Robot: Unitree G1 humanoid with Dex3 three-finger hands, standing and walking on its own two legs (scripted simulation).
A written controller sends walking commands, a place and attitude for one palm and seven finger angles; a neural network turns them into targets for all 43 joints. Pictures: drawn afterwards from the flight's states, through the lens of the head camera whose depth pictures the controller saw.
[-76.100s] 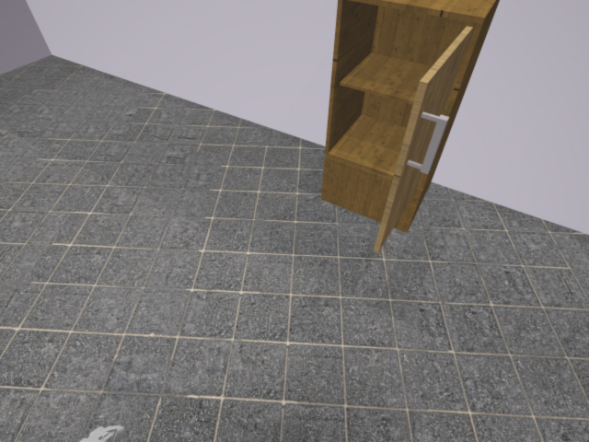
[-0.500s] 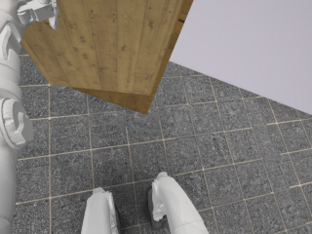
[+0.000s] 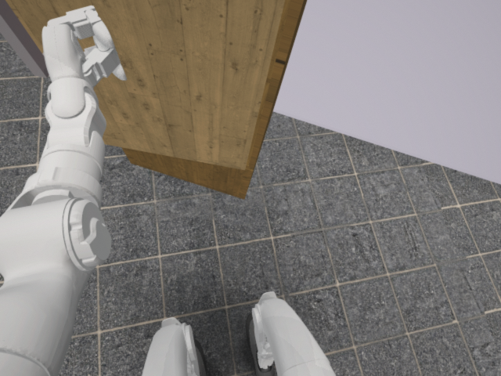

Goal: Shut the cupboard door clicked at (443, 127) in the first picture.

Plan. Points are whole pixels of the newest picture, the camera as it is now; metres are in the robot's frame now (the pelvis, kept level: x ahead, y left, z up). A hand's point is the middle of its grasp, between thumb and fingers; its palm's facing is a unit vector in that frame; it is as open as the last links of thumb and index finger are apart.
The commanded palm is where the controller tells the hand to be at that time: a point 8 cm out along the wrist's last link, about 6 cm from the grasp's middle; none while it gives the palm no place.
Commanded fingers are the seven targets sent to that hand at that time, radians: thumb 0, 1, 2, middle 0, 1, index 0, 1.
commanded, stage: pull the fist back off the door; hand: left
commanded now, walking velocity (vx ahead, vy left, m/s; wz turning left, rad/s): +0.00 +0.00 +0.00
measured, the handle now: (19, 21) +0.66 +0.23 +0.06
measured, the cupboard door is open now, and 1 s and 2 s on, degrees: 8 8 8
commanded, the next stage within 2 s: draw the hand back to the body in 0.48 s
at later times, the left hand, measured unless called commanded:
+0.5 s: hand (115, 102) +0.50 +0.10 +0.07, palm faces +0.07 -1.00 -0.05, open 3.1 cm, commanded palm +0.48 +0.16 +0.06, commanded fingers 0.00 0.90 0.90 -1.30 -1.50 -1.30 -1.50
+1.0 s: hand (33, 143) +0.41 +0.16 +0.14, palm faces +0.12 -0.99 -0.03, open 3.1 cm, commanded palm +0.36 +0.21 +0.14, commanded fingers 0.00 0.90 0.90 -1.27 -1.47 -1.27 -1.47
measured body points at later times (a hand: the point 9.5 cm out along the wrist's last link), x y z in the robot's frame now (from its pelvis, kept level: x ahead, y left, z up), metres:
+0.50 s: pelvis +0.00 -0.01 +0.01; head +0.13 +0.00 +0.44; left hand +0.49 +0.16 +0.07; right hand +0.04 -0.28 -0.11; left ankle +0.00 +0.10 -0.63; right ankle +0.04 -0.11 -0.63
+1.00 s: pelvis +0.01 -0.01 +0.06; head +0.07 -0.01 +0.51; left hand +0.39 +0.21 +0.15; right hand +0.08 -0.26 -0.05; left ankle +0.00 +0.10 -0.63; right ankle +0.04 -0.11 -0.63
